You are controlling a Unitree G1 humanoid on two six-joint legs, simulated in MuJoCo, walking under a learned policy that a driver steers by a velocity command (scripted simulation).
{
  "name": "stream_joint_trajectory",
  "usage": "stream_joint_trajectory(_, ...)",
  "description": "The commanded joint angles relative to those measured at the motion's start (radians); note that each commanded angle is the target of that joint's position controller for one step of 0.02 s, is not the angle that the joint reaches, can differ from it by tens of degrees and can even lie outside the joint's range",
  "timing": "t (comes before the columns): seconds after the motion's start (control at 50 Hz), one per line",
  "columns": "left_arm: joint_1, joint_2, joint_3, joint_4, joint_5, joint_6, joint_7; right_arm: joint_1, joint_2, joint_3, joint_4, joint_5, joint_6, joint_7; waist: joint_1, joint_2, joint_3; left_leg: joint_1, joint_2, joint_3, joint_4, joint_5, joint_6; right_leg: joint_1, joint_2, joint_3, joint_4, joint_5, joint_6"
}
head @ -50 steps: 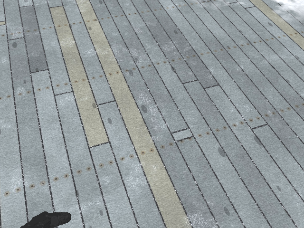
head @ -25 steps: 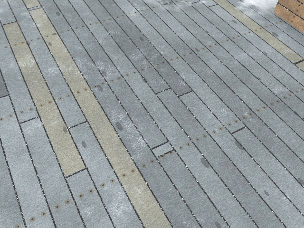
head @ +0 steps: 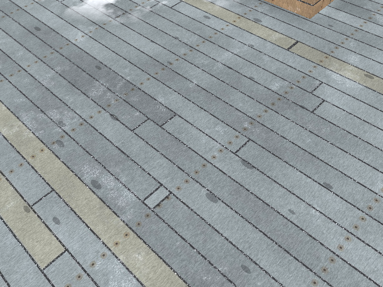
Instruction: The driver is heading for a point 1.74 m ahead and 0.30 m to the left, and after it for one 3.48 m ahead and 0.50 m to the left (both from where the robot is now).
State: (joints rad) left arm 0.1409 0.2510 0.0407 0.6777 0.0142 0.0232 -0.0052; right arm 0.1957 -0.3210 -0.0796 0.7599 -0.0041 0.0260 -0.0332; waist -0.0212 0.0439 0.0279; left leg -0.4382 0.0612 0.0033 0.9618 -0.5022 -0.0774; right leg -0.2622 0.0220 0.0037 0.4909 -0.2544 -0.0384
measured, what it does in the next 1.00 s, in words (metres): steps on the spot: left foot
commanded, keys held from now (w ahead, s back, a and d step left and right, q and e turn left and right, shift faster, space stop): no key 1.00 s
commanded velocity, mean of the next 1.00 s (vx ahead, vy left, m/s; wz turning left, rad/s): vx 0.00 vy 0.00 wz -0.04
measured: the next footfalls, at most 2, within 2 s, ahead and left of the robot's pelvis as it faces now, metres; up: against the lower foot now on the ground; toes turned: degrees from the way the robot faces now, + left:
left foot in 0.20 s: +0.03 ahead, +0.15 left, +0.00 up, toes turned -1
right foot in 1.78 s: +0.42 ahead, -0.09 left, +0.00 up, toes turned -1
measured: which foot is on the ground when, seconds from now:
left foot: up 0.00-0.18, down 0.20-1.00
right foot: down 0.00-1.00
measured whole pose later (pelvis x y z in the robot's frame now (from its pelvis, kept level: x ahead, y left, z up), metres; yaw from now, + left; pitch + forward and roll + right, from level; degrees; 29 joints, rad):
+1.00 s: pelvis +0.00 +0.02 +0.00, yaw -1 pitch -2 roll +0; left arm 0.18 0.23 0.03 1.06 0.00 0.01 0.04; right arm 0.22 -0.23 -0.02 1.02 -0.01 -0.01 -0.04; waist 0.00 0.00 0.04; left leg -0.17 0.01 0.00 0.48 -0.27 -0.01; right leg -0.20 0.01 0.02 0.49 -0.26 0.00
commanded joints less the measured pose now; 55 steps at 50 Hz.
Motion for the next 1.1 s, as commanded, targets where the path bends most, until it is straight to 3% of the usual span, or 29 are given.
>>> stream_joint_trajectory(0.02, -0.052, 0.134, 0.031, -0.043, -0.003, -0.025, 0.011, 0.012, -0.077, -0.021, -0.046, 0.000, -0.005, -0.009, -0.004, -0.181, -0.099, -0.030, 0.008, -0.044, 0.038, 0.076, -0.022, 0.099, -0.229, 0.178, -0.145, 0.510, -0.185)
stream_joint_trajectory(0.08, -0.052, 0.125, 0.029, -0.022, -0.003, -0.021, 0.015, -0.011, -0.035, -0.001, -0.041, 0.004, -0.011, -0.005, 0.020, -0.183, -0.104, 0.051, 0.008, -0.029, -0.158, 0.103, -0.018, 0.110, -0.212, 0.162, -0.133, 0.450, -0.179)
stream_joint_trajectory(0.12, -0.036, 0.136, 0.031, -0.002, -0.001, -0.017, 0.015, -0.022, -0.044, 0.001, -0.042, 0.007, -0.012, -0.003, 0.035, -0.184, -0.100, 0.099, 0.001, -0.023, -0.254, 0.100, -0.012, 0.111, -0.229, 0.199, -0.133, 0.396, -0.193)
stream_joint_trajectory(0.16, -0.053, 0.125, 0.023, 0.013, -0.008, -0.016, 0.014, 0.007, -0.043, 0.003, -0.024, 0.008, -0.016, 0.001, 0.014, -0.172, -0.087, 0.177, -0.008, -0.014, -0.407, 0.193, 0.004, 0.083, -0.221, 0.216, -0.128, 0.307, -0.178)
stream_joint_trajectory(0.18, -0.055, 0.112, 0.017, 0.025, -0.015, -0.017, 0.012, 0.030, -0.036, 0.007, -0.011, 0.001, -0.020, 0.004, -0.009, -0.153, -0.075, 0.252, -0.013, -0.009, -0.546, 0.330, 0.019, 0.051, -0.200, 0.206, -0.124, 0.244, -0.147)
stream_joint_trajectory(0.2, -0.021, 0.095, 0.011, 0.042, -0.012, -0.024, 0.010, 0.034, -0.061, 0.006, -0.008, -0.014, -0.024, 0.004, -0.003, -0.113, -0.079, 0.333, 0.017, -0.053, -0.582, 0.467, 0.037, 0.011, -0.171, 0.198, -0.121, 0.166, -0.097)
stream_joint_trajectory(0.22, 0.007, 0.090, 0.009, 0.047, 0.005, -0.033, 0.004, 0.036, -0.118, -0.002, -0.014, -0.018, -0.025, 0.001, 0.034, -0.025, -0.084, 0.375, 0.079, -0.106, -0.552, 0.614, 0.066, -0.023, -0.115, 0.153, -0.091, 0.072, -0.051)
stream_joint_trajectory(0.24, 0.031, 0.089, 0.014, 0.055, 0.006, -0.037, 0.000, 0.011, -0.141, -0.012, 0.007, -0.005, -0.025, 0.005, 0.072, 0.074, -0.073, 0.298, 0.069, -0.087, -0.517, 0.480, 0.106, 0.008, -0.053, 0.088, -0.108, 0.013, -0.016)
stream_joint_trajectory(0.26, -0.021, 0.114, 0.015, 0.063, 0.007, -0.033, 0.003, -0.005, -0.087, -0.002, -0.001, -0.003, -0.030, 0.013, 0.028, 0.043, -0.051, 0.233, 0.046, -0.082, -0.543, 0.360, 0.109, 0.049, -0.041, 0.071, -0.080, 0.009, 0.006)
stream_joint_trajectory(0.28, -0.046, 0.113, 0.019, 0.064, 0.001, -0.028, 0.007, -0.008, -0.063, 0.005, 0.008, -0.012, -0.036, 0.014, 0.023, 0.035, -0.041, 0.210, 0.038, -0.079, -0.558, 0.320, 0.096, 0.059, -0.043, 0.068, -0.067, 0.016, 0.005)
stream_joint_trajectory(0.34, -0.030, 0.097, 0.018, 0.088, -0.001, -0.010, 0.019, -0.003, -0.046, 0.014, 0.028, -0.013, -0.053, 0.012, 0.023, 0.026, -0.025, 0.213, 0.021, -0.061, -0.554, 0.343, 0.072, 0.051, -0.051, 0.077, -0.068, 0.064, -0.005)
stream_joint_trajectory(0.54, 0.010, 0.092, 0.022, 0.200, -0.008, -0.016, 0.029, 0.007, -0.039, 0.024, 0.093, -0.006, -0.050, -0.001, 0.018, -0.045, -0.016, 0.234, 0.000, -0.046, -0.549, 0.351, 0.079, 0.060, -0.050, 0.068, -0.074, 0.115, 0.014)
stream_joint_trajectory(0.8, 0.037, 0.093, 0.016, 0.313, -0.012, -0.016, 0.042, 0.018, -0.022, 0.034, 0.185, -0.002, -0.045, -0.003, 0.023, -0.041, -0.006, 0.234, -0.022, -0.029, -0.562, 0.362, 0.080, 0.078, -0.048, 0.056, -0.079, 0.141, 0.017)
stream_joint_trajectory(1.08, 0.057, 0.077, 0.005, 0.379, -0.014, -0.017, 0.045, 0.053, -0.009, 0.044, 0.256, 0.000, -0.041, -0.009, 0.023, -0.044, 0.006, 0.227, -0.032, -0.021, -0.569, 0.353, 0.081, 0.073, -0.043, 0.043, -0.087, 0.136, 0.019)
stream_joint_trajectory(1.1, 0.076, 0.068, 0.003, 0.391, -0.014, -0.016, 0.046, 0.073, -0.001, 0.046, 0.269, 0.001, -0.039, -0.010, 0.024, -0.045, -0.017, 0.235, -0.044, -0.009, -0.569, 0.251, 0.084, 0.080, -0.032, 0.031, -0.089, 0.030, 0.016)
Keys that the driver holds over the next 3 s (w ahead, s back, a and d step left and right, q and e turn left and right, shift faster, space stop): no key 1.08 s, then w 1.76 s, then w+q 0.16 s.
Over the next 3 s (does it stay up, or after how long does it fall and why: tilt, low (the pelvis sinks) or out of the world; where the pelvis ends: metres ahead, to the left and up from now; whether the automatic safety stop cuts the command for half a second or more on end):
stays up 0.93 0.02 0.00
